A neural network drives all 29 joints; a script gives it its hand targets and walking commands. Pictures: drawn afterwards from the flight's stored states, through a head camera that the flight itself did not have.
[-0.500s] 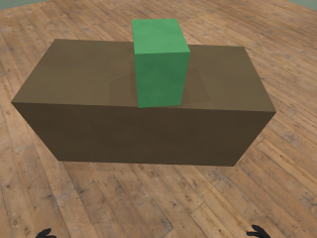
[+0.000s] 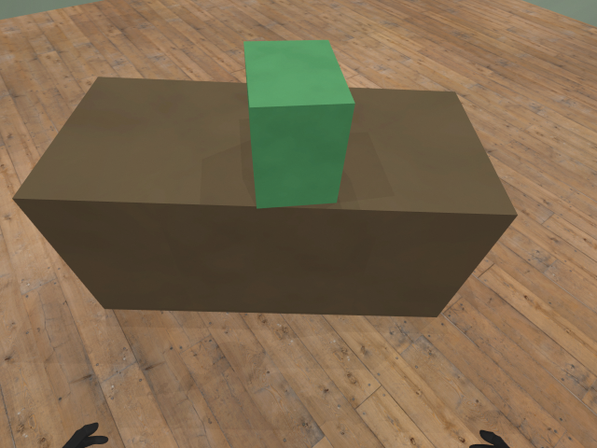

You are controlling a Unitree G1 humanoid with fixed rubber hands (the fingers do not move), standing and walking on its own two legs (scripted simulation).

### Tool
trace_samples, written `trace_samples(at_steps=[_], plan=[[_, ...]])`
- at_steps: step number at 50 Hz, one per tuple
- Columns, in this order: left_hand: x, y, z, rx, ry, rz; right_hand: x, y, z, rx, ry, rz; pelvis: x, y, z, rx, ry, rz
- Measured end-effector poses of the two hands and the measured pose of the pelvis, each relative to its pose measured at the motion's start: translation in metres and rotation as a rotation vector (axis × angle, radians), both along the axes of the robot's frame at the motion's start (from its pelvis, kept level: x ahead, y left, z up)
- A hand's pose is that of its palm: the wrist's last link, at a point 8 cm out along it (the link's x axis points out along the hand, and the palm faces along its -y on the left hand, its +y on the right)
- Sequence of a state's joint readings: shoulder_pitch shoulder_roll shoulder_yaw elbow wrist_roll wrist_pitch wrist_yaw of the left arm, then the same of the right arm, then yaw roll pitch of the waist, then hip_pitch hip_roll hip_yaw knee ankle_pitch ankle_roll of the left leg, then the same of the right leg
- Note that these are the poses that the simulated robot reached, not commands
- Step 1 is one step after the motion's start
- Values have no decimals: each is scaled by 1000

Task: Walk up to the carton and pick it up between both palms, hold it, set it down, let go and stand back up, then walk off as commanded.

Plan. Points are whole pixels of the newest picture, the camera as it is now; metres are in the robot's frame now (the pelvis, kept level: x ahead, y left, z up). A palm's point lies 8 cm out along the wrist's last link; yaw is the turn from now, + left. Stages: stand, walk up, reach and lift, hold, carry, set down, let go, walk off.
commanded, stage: stand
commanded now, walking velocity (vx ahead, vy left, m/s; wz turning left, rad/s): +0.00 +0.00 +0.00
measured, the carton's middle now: (292, 125) +0.80 -0.01 -0.05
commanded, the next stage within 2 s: none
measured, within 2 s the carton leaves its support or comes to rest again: neither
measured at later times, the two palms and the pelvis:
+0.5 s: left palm out of the picture +0.08 +0.30 -0.12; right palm out of the picture +0.08 -0.30 -0.11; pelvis -0.01 +0.00 +0.00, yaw +1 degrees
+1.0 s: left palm out of the picture +0.08 +0.31 -0.12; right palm out of the picture +0.07 -0.30 -0.11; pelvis -0.01 +0.00 +0.00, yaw +0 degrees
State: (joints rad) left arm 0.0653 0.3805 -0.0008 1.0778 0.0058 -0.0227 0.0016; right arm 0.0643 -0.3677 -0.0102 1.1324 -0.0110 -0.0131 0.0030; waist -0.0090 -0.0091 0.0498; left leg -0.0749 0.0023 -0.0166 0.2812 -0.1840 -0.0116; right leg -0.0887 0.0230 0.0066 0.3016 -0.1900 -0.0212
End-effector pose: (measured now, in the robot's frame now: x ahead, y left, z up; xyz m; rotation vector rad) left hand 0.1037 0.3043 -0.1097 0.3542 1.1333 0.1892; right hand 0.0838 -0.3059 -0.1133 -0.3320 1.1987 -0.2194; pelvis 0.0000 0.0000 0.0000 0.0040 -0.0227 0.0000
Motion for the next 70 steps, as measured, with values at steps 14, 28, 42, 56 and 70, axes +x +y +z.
trace_samples(at_steps=[14, 28, 42, 56, 70], plan=[[-19, 1, -5, -4, 43, 16, -7, 1, 0, 2, 17, 8, -3, 0, 0, 0, 1, 2], [-22, -5, -6, -19, 28, 15, -3, 4, 1, 4, 1, 18, -5, 0, 0, -2, -6, 7], [-29, 4, -5, -7, 46, 25, -12, 1, 1, -9, 24, 14, -6, 3, 0, -1, -3, 9], [-25, 7, -6, -12, 37, 27, -11, 5, 3, -11, 18, 21, -5, 6, 0, -2, -6, 8], [-32, 13, -5, 4, 63, 32, -6, 8, 2, -6, 14, 20, -5, 8, 1, -3, -4, 9]])
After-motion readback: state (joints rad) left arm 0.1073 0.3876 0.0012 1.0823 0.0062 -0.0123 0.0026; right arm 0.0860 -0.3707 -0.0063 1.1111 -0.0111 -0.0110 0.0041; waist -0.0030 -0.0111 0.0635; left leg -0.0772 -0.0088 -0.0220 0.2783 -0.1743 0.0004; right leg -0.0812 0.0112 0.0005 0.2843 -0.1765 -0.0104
